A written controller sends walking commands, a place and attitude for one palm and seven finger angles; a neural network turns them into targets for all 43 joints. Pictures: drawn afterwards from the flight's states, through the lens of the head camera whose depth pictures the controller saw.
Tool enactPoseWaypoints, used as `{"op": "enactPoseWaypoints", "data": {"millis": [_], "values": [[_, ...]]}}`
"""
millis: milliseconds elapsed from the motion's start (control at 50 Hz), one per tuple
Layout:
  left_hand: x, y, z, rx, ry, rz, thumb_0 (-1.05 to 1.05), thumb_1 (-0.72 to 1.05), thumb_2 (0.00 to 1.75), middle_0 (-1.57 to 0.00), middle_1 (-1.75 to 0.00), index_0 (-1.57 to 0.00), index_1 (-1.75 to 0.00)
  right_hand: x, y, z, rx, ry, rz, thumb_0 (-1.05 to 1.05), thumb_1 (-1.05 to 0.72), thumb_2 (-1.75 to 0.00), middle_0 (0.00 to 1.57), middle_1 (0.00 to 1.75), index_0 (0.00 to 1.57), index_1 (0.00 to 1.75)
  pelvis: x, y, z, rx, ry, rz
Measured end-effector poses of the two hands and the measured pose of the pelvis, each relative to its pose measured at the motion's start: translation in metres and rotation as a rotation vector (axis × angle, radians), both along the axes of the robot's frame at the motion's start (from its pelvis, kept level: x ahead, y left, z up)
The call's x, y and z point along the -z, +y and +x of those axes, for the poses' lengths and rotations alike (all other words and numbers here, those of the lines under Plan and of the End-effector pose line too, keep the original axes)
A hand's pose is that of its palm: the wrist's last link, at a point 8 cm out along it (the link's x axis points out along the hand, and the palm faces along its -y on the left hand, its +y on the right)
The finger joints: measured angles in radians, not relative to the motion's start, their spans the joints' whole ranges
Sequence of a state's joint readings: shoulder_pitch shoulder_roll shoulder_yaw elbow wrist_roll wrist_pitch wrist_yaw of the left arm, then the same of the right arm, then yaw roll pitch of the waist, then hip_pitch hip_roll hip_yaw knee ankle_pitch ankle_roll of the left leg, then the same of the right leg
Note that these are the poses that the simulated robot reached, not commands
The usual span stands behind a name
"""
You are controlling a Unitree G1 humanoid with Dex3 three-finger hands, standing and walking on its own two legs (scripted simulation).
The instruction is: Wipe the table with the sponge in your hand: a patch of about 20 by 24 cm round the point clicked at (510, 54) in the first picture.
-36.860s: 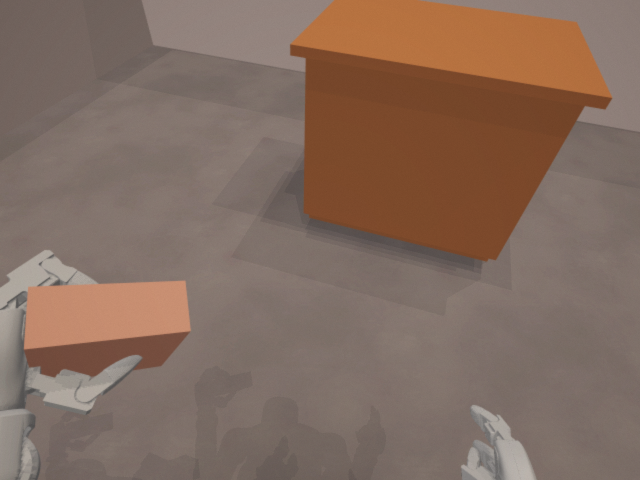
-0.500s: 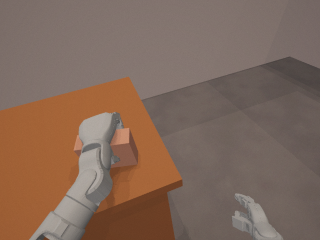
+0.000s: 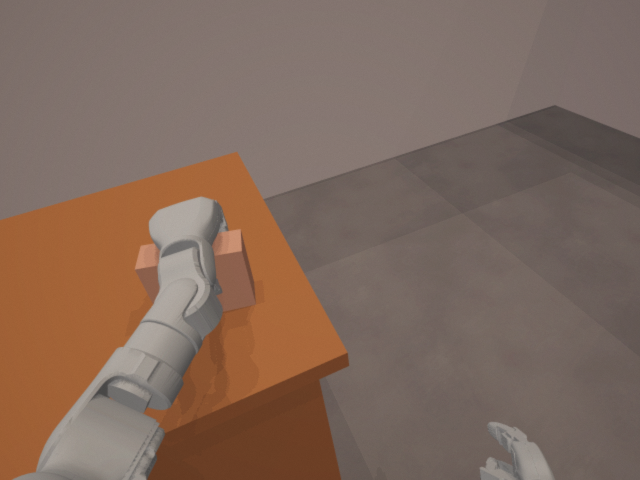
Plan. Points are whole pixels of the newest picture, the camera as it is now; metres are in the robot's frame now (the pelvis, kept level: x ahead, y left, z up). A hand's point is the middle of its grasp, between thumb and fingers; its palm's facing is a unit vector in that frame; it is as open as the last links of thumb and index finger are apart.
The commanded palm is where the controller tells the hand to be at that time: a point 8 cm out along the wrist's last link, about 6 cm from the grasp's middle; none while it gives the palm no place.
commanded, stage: wipe forward along the third lane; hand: left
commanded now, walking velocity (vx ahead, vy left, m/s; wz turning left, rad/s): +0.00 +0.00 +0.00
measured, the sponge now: (204, 286) +0.37 +0.20 +0.07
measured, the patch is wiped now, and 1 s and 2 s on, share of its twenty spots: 0.85 0.95 1.00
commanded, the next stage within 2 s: wipe back along the third lane in 1.32 s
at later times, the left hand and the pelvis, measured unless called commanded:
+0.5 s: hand (199, 235) +0.42 +0.20 +0.13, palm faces -0.05 -0.03 -1.00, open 9.5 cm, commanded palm +0.40 +0.23 +0.16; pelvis +0.00 -0.01 +0.00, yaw +1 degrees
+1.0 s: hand (196, 221) +0.46 +0.22 +0.13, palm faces -0.08 -0.03 -1.00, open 9.4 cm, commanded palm +0.44 +0.24 +0.16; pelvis +0.01 -0.01 +0.00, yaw +0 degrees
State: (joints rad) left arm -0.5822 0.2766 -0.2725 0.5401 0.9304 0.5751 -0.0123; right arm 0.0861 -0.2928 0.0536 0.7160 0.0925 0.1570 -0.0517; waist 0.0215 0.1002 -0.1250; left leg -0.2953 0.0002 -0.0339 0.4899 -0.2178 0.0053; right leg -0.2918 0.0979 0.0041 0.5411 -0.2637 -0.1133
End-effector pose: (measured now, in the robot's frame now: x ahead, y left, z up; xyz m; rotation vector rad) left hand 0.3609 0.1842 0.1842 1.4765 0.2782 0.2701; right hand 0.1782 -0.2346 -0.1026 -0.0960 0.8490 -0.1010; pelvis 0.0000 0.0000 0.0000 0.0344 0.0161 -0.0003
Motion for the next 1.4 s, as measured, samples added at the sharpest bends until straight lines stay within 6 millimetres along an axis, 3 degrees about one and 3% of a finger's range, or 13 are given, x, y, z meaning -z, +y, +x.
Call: {"op": "enactPoseWaypoints", "data": {"millis": [920,1100,1400], "values": [[-0.002,0.03,0.076,-0.007,0.089,0.049,0.0,-0.56,1.11,-0.84,-1.31,-0.88,-1.41,0.027,-0.034,-0.064,0.1,0.227,-0.052,0.01,-0.91,-0.9,0.2,0.3,0.2,0.3,0.001,-0.01,0.01,-0.006,0.121,-0.008],[0.001,0.032,0.08,0.003,0.091,0.048,0.0,-0.56,1.11,-0.84,-1.32,-0.88,-1.42,0.026,-0.03,-0.063,0.105,0.226,-0.047,0.01,-0.91,-0.9,0.2,0.3,0.2,0.3,0.001,-0.006,0.013,-0.003,0.127,-0.012],[0.001,0.037,0.082,0.003,0.074,0.035,0.0,-0.56,1.11,-0.84,-1.33,-0.89,-1.42,0.02,-0.01,-0.042,0.073,0.193,-0.036,0.01,-0.91,-0.9,0.2,0.3,0.2,0.3,-0.001,0.004,0.018,-0.007,0.126,-0.017]]}}
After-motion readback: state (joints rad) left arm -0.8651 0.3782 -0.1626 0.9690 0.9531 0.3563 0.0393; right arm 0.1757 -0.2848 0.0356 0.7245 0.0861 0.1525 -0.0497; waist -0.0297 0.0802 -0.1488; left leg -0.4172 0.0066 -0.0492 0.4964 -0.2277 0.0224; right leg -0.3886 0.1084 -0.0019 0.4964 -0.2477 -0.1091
